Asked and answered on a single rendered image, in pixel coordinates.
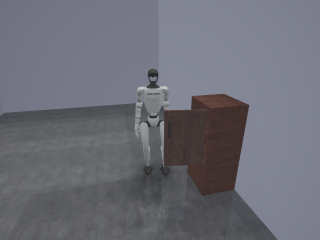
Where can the robot right hand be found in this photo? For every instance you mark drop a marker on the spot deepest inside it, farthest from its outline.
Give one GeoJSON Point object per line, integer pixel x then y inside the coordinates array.
{"type": "Point", "coordinates": [136, 129]}

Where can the robot left forearm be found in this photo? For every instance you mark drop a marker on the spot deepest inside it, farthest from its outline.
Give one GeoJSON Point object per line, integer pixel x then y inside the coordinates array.
{"type": "Point", "coordinates": [167, 107]}

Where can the robot right thigh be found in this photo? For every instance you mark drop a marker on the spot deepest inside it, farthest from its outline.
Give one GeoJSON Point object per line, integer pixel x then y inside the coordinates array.
{"type": "Point", "coordinates": [144, 131]}

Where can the left robot upper arm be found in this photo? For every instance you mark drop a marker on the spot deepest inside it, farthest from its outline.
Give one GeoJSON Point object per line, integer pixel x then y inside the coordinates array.
{"type": "Point", "coordinates": [165, 92]}

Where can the robot right shin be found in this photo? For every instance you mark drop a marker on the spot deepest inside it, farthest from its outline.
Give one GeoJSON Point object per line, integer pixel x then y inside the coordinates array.
{"type": "Point", "coordinates": [146, 157]}

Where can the robot right forearm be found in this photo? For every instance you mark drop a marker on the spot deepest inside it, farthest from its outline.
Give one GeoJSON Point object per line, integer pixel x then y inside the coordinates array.
{"type": "Point", "coordinates": [137, 114]}

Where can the right robot upper arm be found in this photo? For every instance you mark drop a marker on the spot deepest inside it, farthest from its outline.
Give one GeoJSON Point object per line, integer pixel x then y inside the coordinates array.
{"type": "Point", "coordinates": [139, 95]}

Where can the cupboard door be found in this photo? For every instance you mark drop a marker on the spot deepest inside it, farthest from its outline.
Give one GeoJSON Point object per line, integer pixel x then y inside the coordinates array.
{"type": "Point", "coordinates": [187, 137]}

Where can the handle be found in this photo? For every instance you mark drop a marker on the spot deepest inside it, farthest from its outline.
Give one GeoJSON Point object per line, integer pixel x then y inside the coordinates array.
{"type": "Point", "coordinates": [169, 129]}

